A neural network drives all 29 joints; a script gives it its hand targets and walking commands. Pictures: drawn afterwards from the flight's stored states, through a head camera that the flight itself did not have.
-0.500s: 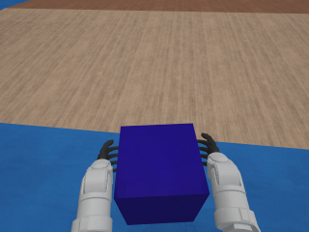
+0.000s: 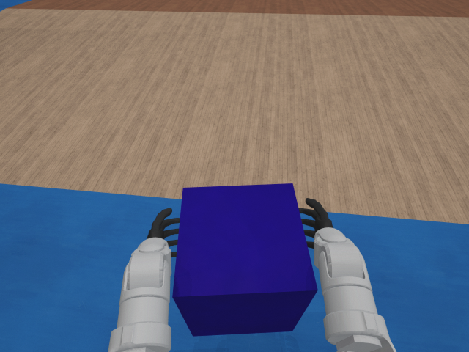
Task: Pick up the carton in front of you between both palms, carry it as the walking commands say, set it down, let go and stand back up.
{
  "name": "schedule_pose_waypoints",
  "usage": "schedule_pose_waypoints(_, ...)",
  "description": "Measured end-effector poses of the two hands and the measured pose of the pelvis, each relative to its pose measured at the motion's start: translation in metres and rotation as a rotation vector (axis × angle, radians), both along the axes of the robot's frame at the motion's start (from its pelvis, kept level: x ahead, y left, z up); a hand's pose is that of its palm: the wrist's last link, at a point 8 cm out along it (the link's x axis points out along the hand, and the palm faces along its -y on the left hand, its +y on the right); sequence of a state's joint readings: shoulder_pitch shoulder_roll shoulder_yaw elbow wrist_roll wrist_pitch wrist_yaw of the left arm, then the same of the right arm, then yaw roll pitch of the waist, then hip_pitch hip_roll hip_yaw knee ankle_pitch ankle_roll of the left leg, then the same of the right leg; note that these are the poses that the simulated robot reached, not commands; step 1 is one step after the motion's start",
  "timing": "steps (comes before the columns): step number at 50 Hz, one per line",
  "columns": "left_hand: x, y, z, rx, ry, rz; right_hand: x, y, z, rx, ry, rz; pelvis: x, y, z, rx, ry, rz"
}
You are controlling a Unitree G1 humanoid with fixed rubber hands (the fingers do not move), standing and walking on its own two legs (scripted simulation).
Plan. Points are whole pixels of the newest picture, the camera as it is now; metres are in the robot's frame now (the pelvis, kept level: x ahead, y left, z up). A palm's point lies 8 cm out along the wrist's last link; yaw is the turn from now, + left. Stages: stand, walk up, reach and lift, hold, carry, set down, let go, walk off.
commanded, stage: hold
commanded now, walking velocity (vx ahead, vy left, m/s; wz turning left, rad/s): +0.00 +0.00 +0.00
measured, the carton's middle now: (240, 263) +0.30 +0.00 -0.03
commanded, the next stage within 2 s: carry in 0.24 s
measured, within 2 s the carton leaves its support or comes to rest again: neither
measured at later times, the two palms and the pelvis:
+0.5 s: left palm (169, 220) +0.33 +0.13 +0.07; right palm (331, 215) +0.33 -0.17 +0.07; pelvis +0.05 -0.02 -0.01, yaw +0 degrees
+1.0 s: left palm (195, 157) +0.52 +0.10 +0.06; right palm (322, 150) +0.53 -0.21 +0.07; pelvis +0.30 -0.06 -0.02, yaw +2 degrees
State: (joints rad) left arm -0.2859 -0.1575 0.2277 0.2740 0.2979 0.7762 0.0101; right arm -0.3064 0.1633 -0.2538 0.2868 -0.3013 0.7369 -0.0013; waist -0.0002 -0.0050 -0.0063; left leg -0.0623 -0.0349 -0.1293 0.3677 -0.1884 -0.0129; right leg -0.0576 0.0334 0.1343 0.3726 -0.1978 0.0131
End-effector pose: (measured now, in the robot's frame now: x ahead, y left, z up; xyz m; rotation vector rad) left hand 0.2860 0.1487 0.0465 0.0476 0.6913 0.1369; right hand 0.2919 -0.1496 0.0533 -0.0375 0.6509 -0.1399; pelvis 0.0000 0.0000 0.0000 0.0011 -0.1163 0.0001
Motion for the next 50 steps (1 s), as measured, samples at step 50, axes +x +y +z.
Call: schedule_pose_waypoints(50,0.236,-0.053,0.017,-0.091,-0.024,0.121,0.235,-0.059,0.015,0.139,-0.019,-0.088,0.296,-0.059,-0.019,-0.014,0.194,0.026)
